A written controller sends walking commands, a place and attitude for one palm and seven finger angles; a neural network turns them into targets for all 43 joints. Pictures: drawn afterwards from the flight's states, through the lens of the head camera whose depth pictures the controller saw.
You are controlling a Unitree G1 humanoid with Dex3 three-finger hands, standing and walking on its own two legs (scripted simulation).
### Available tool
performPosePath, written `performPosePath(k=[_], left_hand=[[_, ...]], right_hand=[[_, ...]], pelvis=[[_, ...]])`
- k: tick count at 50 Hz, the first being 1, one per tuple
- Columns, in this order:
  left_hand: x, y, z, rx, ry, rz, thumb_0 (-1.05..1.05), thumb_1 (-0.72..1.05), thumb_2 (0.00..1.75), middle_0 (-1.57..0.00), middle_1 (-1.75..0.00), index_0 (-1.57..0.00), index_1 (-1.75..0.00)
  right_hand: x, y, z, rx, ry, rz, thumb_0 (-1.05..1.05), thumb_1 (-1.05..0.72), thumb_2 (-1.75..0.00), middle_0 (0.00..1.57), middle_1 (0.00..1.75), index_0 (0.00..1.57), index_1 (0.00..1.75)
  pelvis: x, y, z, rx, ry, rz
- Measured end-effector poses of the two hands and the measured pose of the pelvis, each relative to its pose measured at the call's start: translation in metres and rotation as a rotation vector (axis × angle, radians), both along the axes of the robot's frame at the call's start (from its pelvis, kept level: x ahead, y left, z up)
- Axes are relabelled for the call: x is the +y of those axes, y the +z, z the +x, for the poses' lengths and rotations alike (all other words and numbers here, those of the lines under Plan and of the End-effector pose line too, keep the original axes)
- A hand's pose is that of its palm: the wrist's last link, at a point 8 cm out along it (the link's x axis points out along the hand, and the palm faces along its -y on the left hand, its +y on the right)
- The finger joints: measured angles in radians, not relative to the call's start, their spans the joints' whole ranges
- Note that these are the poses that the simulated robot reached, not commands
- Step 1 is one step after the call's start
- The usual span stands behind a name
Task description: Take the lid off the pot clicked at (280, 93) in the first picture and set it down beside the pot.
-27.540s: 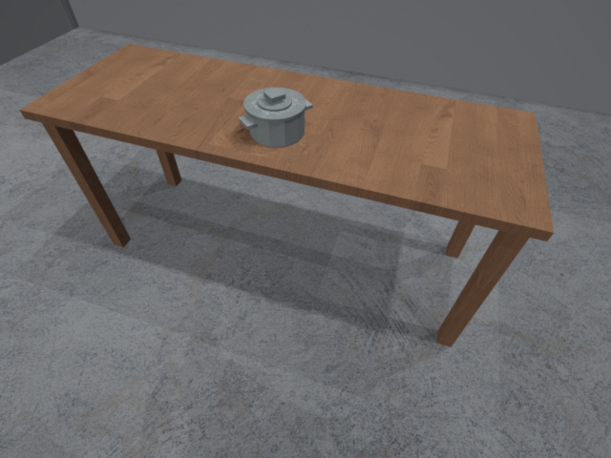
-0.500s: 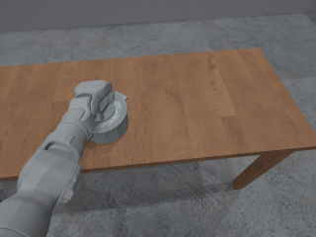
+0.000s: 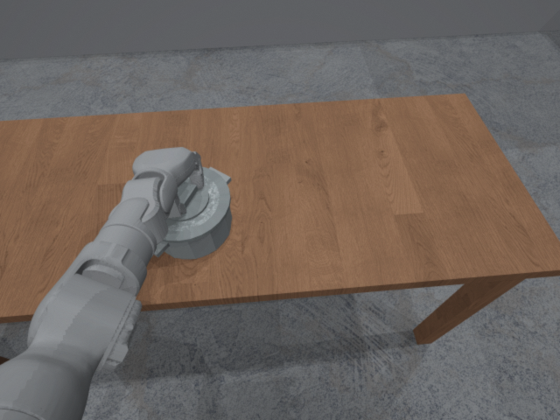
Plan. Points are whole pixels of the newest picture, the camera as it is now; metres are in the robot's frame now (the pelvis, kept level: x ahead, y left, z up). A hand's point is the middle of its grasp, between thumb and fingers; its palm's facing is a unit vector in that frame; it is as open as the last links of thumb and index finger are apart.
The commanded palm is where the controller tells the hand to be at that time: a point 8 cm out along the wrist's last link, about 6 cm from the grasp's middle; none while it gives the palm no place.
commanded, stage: close the fingers and squeeze the knob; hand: left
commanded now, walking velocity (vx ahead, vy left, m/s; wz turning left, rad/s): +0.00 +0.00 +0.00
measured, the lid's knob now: (180, 193) +0.49 +0.14 +0.00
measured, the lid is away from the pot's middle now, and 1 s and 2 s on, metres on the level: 0.00 0.01 0.01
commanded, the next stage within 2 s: lift the lid straight up in 0.56 s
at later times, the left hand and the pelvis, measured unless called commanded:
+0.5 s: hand (173, 198) +0.46 +0.15 +0.03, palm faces -0.39 -0.06 -0.92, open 7.8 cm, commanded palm +0.46 +0.15 +0.09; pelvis +0.00 +0.00 +0.00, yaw +0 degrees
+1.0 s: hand (170, 194) +0.46 +0.15 +0.04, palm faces -0.38 -0.06 -0.92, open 7.8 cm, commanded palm +0.46 +0.15 +0.12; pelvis +0.00 +0.00 +0.00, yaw +0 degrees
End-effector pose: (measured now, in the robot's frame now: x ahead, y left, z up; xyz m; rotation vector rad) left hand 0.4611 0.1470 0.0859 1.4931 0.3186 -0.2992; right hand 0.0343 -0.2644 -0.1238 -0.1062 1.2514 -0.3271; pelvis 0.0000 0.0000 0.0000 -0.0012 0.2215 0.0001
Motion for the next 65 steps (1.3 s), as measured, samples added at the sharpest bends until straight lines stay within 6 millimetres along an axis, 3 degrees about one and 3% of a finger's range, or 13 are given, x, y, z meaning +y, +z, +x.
performPosePath(k=[9,26,39,65], left_hand=[[0.002,0.000,0.000,0.011,0.018,-0.013,0.01,0.26,0.69,-0.68,-1.03,-0.61,-0.98],[0.003,0.000,-0.002,0.000,-0.002,-0.004,0.00,0.27,0.70,-0.69,-1.03,-0.59,-0.97],[0.003,0.001,-0.001,0.008,0.011,-0.003,0.00,0.27,0.69,-0.70,-1.03,-0.59,-0.98],[0.012,0.033,0.000,-0.021,0.021,-0.003,-0.03,0.29,0.69,-0.75,-1.03,-0.58,-0.95]], right_hand=[[0.002,0.001,0.005,-0.016,0.006,-0.001,0.01,-0.90,-0.90,0.20,0.30,0.20,0.30],[0.003,0.001,-0.012,0.018,-0.014,-0.008,0.01,-0.90,-0.90,0.20,0.30,0.20,0.30],[0.005,0.000,-0.015,0.012,-0.018,-0.008,0.01,-0.90,-0.90,0.20,0.30,0.20,0.30],[0.004,0.006,0.011,-0.071,0.013,-0.017,0.01,-0.90,-0.90,0.20,0.30,0.20,0.30]], pelvis=[[0.000,0.000,-0.002,-0.005,-0.001,0.000],[0.003,0.000,-0.003,-0.006,-0.003,-0.002],[0.004,0.000,-0.004,-0.007,-0.005,-0.001],[0.003,0.005,0.000,-0.042,0.006,-0.001]])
